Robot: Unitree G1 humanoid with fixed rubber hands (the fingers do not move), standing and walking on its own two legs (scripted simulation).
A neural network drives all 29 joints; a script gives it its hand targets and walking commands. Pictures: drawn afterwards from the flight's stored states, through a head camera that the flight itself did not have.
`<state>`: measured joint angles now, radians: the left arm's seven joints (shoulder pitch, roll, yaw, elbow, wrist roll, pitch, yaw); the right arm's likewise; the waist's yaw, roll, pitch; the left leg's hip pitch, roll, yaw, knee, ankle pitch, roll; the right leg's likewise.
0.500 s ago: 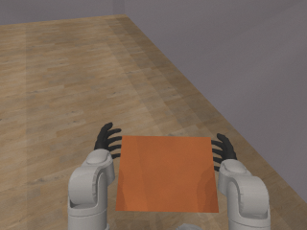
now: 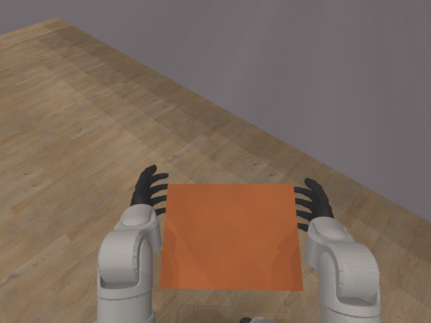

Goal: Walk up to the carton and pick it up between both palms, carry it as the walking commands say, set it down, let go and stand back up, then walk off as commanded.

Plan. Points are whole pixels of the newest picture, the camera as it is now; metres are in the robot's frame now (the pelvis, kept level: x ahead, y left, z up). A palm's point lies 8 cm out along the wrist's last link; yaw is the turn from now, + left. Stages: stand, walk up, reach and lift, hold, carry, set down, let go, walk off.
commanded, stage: carry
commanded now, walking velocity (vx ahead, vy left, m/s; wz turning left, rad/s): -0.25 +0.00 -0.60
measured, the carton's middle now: (230, 237) +0.28 -0.01 +0.00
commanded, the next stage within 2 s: none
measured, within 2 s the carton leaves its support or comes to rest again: neither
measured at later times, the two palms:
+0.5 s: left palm out of the picture +0.09 +0.02 +0.10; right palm out of the picture -0.03 -0.24 +0.08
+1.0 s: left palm out of the picture -0.09 +0.03 +0.13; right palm out of the picture -0.24 -0.21 +0.13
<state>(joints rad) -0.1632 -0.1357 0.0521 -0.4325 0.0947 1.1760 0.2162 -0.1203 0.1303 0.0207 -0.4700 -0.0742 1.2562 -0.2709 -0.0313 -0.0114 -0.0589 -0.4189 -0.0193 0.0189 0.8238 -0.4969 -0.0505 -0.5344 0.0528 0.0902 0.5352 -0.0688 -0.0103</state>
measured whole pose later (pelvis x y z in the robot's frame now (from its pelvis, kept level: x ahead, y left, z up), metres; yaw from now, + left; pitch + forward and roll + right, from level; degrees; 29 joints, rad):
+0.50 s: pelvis -0.21 -0.02 +0.00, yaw -19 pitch +2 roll -1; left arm -0.16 -0.14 0.02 -0.37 0.08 1.20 0.22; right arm -0.08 0.13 -0.01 -0.44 -0.09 1.28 -0.26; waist -0.03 0.03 -0.07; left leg -0.62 0.13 0.05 1.08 -0.48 -0.07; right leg -0.43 0.00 0.00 0.66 -0.27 0.00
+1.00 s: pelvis -0.38 +0.02 +0.01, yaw -30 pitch +3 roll -2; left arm -0.12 -0.13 0.02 -0.47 0.08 1.24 0.25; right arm -0.07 0.13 0.03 -0.46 -0.10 1.27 -0.23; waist 0.00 -0.02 -0.16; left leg -0.45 0.12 0.09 0.58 -0.18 -0.01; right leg -0.33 -0.02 -0.05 0.63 -0.40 0.05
